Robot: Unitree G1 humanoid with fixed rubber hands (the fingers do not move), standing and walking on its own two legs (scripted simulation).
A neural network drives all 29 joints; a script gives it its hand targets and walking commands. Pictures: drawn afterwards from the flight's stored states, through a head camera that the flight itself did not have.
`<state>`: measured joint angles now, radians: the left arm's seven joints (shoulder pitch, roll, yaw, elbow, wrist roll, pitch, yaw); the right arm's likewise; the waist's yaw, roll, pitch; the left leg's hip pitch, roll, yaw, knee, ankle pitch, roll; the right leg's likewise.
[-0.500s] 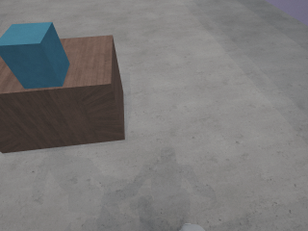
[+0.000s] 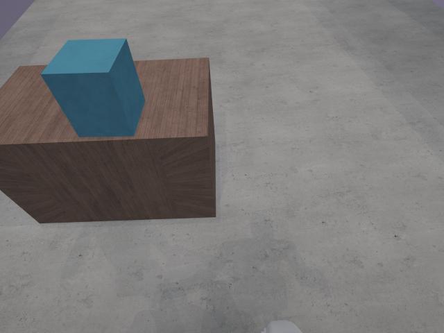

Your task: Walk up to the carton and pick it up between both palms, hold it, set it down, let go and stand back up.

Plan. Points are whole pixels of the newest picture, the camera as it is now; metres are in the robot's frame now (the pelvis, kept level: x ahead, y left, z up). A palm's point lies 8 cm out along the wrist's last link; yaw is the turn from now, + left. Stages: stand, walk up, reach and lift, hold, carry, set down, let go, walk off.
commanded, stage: walk up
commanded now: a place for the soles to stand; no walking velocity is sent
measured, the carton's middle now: (101, 89) +0.89 +0.38 -0.05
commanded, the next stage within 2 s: none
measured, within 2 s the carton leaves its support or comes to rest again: neither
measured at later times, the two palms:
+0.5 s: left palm out of the picture +0.07 +0.48 -0.07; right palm (334, 285) +0.22 -0.23 -0.12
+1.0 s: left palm out of the picture +0.14 +0.56 -0.05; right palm (280, 254) +0.29 -0.13 -0.12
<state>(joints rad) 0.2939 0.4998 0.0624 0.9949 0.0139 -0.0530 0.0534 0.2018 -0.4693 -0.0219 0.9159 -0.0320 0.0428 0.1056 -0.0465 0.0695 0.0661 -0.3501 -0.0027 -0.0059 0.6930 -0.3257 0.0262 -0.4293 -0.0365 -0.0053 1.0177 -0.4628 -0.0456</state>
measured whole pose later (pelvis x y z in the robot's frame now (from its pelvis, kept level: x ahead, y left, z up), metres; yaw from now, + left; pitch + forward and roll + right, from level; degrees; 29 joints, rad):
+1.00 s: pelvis +0.17 +0.19 +0.00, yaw +6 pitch -2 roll -2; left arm 0.35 0.49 0.06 0.96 0.02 -0.11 0.09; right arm 0.20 -0.51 -0.03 0.86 -0.03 0.07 0.08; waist 0.01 0.13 0.09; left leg -0.52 0.04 0.04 1.15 -0.47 0.05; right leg -0.34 -0.06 0.00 0.66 -0.28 0.00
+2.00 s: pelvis +0.19 +0.43 +0.00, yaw +2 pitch -1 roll -3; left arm 0.30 0.48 0.05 0.92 0.02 -0.02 0.05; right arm 0.18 -0.39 -0.03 0.83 -0.03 0.02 0.01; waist -0.02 0.01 0.14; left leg -0.33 0.06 0.13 0.69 -0.36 0.05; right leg -0.56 0.06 0.11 1.09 -0.41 0.00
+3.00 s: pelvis +0.20 +0.40 -0.01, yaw -2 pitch -3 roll -1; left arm 0.23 0.45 0.04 0.90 0.01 -0.03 0.03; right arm 0.17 -0.43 -0.03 0.83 -0.03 0.01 0.01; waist -0.02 0.03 0.14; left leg -0.34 0.08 0.11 0.79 -0.41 0.03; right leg -0.41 0.03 0.11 0.92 -0.48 -0.03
